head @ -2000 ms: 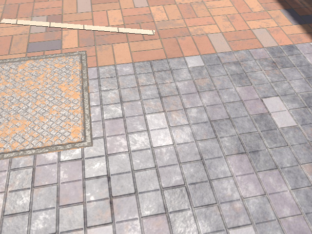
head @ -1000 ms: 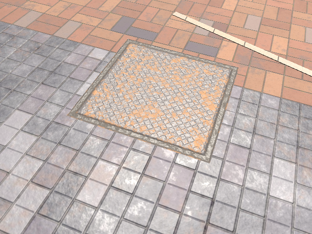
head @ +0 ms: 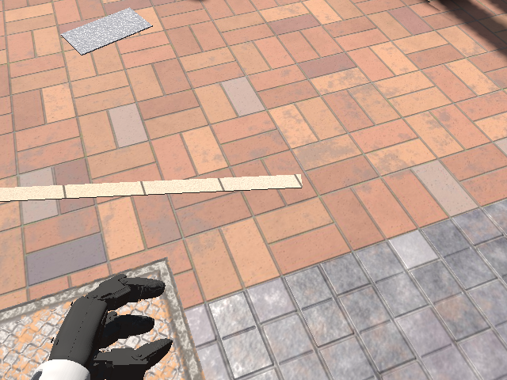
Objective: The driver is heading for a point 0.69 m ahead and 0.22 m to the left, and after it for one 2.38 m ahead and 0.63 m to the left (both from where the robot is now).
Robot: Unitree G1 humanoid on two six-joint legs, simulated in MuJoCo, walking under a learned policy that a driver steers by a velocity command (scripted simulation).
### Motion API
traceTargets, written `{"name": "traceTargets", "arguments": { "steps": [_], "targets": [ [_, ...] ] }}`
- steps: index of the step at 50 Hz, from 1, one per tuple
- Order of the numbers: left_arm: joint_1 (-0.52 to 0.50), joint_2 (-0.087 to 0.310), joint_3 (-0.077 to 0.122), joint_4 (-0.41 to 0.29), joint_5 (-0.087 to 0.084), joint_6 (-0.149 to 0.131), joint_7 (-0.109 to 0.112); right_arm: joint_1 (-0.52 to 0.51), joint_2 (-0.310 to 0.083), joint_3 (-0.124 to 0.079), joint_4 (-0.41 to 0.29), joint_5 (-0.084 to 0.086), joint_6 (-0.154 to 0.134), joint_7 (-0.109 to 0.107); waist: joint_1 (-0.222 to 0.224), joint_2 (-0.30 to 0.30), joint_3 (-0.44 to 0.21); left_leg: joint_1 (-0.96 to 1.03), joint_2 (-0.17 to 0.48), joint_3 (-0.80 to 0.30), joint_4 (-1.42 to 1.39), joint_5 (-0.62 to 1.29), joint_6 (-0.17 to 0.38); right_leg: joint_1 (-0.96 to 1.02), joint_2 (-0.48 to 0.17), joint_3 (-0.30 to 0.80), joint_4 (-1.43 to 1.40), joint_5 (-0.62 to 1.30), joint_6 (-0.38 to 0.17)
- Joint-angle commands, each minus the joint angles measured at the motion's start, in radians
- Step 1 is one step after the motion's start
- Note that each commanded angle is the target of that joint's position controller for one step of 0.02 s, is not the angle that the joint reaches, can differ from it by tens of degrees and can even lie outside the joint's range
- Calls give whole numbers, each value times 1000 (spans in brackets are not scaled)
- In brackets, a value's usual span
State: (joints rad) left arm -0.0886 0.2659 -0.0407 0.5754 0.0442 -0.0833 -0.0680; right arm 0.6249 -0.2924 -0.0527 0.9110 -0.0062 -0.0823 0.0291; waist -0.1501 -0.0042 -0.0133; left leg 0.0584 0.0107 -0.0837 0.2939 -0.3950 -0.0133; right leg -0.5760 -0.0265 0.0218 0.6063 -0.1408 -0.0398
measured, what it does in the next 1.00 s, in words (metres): walks ahead, turning left: right foot, then left foot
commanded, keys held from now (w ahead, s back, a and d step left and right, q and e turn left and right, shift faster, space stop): w+q+shift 0.56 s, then q+shift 0.02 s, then e+shift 0.42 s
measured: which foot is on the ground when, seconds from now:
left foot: down 0.00-0.02, up 0.04-0.44, down 0.46-0.88, up 0.90-1.00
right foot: up 0.00-0.00, down 0.02-0.44, up 0.46-0.84, down 0.86-1.00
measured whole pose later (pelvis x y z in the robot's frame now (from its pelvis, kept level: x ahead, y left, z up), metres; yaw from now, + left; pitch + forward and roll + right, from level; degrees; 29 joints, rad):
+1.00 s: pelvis +0.78 +0.18 -0.01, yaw +25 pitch -1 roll +1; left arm 0.28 0.29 0.05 0.78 -0.01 -0.01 -0.01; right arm 0.16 -0.28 -0.02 0.73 -0.05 -0.02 -0.02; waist 0.03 0.00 0.13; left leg -0.41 -0.10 -0.04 1.33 -0.42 -0.01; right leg -0.44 0.16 0.01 0.48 -0.02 -0.14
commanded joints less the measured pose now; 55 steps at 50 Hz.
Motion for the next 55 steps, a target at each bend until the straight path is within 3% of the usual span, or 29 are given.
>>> {"name": "traceTargets", "arguments": {
  "steps": [1,2,3,4,5,7,10,12,16,19,21,22,23,24,25,26,27,29,33,36,39,42,43,44,45,46,48,50,55],
  "targets": [
    [460,210,96,89,24,-9,54,-187,-203,-42,-112,12,-28,3,358,-4,-167,-510,46,-41,487,589,128,808,-33,20,-25,-110,-23],
    [595,295,118,96,54,-15,75,-164,-46,-9,-150,16,-31,-5,353,-224,-298,-715,-31,-1,872,-42,114,985,-353,428,-137,-541,-53],
    [567,319,127,83,34,-1,79,-134,-56,-8,-190,41,-19,-9,305,-286,-345,-831,-52,-16,1059,-53,128,914,-458,831,-366,-727,-100],
    [460,235,115,85,19,2,80,-203,-87,-15,-184,20,-2,-14,255,-169,-164,-904,17,-6,1104,54,130,794,-408,708,-370,-721,-111],
    [407,160,101,86,7,-5,75,-262,-81,-12,-182,3,8,-5,240,-95,-57,-907,52,10,1064,115,122,680,-360,527,-352,-524,-110],
    [380,107,90,112,1,-18,73,-271,-55,-12,-169,-12,34,14,179,-93,16,-849,92,8,1013,137,98,541,-283,302,-382,-256,-86],
    [417,68,85,174,-26,-47,65,-374,-18,-6,-215,-24,73,32,149,-87,77,-903,123,23,979,168,84,518,-262,106,-430,23,-70],
    [418,58,83,196,-27,-58,64,-457,-9,3,-262,-26,76,45,133,-86,91,-915,120,53,911,262,90,512,-232,-34,-452,195,-54],
    [399,104,92,221,-24,-63,76,-603,-16,25,-317,-21,72,74,123,-29,145,-721,68,192,553,446,136,457,-161,-261,-515,385,-13],
    [459,202,112,228,-20,-44,92,-546,-59,18,-294,-18,68,69,78,-66,58,-515,-59,293,457,399,186,590,-184,-296,-310,1043,11],
    [398,264,131,202,-8,-5,103,-241,-133,-17,-212,-18,65,49,-86,-101,-107,-197,-109,250,446,296,235,566,-227,-267,103,1197,-1],
    [379,261,133,190,0,7,98,-51,-182,-46,-144,-19,64,26,-152,-56,-187,59,-124,187,390,237,260,424,-202,-254,427,993,-2],
    [362,164,115,188,5,3,78,-112,-246,-79,-139,10,82,0,-85,163,-111,179,-39,17,336,170,284,132,1,-237,839,-52,29],
    [482,105,86,59,-14,-17,70,-214,-387,-97,-200,-31,95,-1,81,327,-262,436,221,-580,193,195,501,-260,85,-81,1153,-379,78],
    [374,162,82,34,-7,-44,73,-189,-346,-101,-234,-21,101,-13,0,110,-316,423,261,-748,9,-19,518,-343,42,69,1121,-279,64],
    [327,169,78,34,-8,-57,73,-211,-283,-87,-206,-15,93,-25,44,-1,-126,227,247,-701,-60,-45,462,-341,-13,79,989,-224,55],
    [305,157,73,33,1,-53,76,-239,-237,-74,-187,-10,78,-28,103,-74,-30,45,202,-607,-63,36,417,-266,-58,75,859,-206,59],
    [333,143,64,48,31,-8,76,-305,-195,-53,-193,-6,46,-35,187,-100,69,-232,118,-446,-59,311,387,-117,-91,68,737,-235,87],
    [293,47,37,34,8,22,61,-316,-147,-30,-159,1,-2,-16,209,-70,82,-422,7,-90,-35,1027,283,87,-90,-53,344,-37,87],
    [236,14,29,53,-26,15,48,-249,-106,-15,-116,19,-19,-6,127,17,28,-284,-34,24,-50,1000,168,157,-27,-122,79,330,19],
    [207,37,39,71,-33,9,46,-226,-116,-13,-96,-2,-19,-20,101,53,27,-125,33,54,-37,964,125,160,6,-106,-41,402,-29],
    [461,142,86,163,-21,-2,42,-320,-167,-32,-118,-26,2,-55,227,85,-52,-28,69,104,254,1129,72,322,98,-80,-49,245,-57],
    [600,158,99,209,-14,-7,45,-375,-177,-37,-136,-20,13,-63,306,68,-76,-66,43,142,494,1035,57,423,89,-63,-142,294,-71],
    [660,210,119,226,-18,-6,53,-359,-149,-33,-162,-15,15,-65,302,-57,-113,-196,-86,201,863,573,38,541,-21,70,-110,746,-112],
    [546,262,131,178,-16,9,54,-134,-19,-12,-181,5,25,-59,108,-319,-219,-552,-230,128,1237,-208,-27,802,-279,509,-54,1304,-311],
    [463,259,148,129,-52,25,47,-84,-64,4,-166,-26,35,-58,120,-177,-388,-607,-172,-9,1292,-137,-9,834,-314,664,-166,1061,-374],
    [368,140,123,105,-62,64,57,-300,-128,-3,-196,-50,56,-52,134,58,-138,-619,-81,-5,1152,-35,-4,508,-199,525,-284,431,-300],
    [417,128,123,138,-56,75,63,-361,-104,6,-237,-52,95,-53,127,43,-52,-585,-41,-4,989,-11,-11,377,-119,453,-324,345,-215],
    [406,206,157,126,-48,96,64,-398,-86,14,-250,-44,136,-59,142,-36,-71,-584,-34,-14,806,74,-34,329,-23,451,-352,131,-29]
  ]
}}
